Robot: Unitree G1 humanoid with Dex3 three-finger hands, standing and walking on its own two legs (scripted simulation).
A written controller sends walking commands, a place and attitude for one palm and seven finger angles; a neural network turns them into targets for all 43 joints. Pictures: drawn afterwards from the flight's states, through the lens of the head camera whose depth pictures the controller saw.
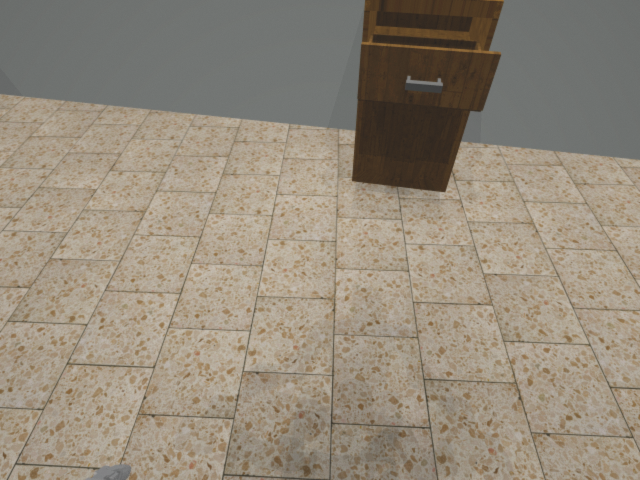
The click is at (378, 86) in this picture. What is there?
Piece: drawer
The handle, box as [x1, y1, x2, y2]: [405, 76, 442, 92]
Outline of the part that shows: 407,76 405,89 433,92 441,91 442,83 440,81 440,78 438,78 436,82 410,80 410,76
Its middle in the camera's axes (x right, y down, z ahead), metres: +0.32 -0.49 +1.21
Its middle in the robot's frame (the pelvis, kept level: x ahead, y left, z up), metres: +1.24 -0.26 -0.08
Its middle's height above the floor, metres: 0.69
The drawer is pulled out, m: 0.30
